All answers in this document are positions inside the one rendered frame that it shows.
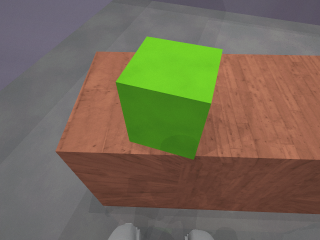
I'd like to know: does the robot right thigh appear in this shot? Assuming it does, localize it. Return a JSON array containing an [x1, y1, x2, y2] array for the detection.
[[184, 230, 214, 240]]

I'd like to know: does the robot left thigh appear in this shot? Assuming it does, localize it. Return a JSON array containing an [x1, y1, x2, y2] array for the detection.
[[108, 224, 141, 240]]

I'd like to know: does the carton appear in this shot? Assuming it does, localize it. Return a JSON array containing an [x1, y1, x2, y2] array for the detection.
[[116, 36, 223, 160]]

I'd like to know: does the robot thigh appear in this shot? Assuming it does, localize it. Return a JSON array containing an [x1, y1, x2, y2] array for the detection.
[[108, 224, 141, 240], [184, 230, 214, 240]]

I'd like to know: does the pedestal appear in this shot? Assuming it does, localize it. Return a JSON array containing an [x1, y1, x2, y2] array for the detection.
[[55, 51, 320, 214]]

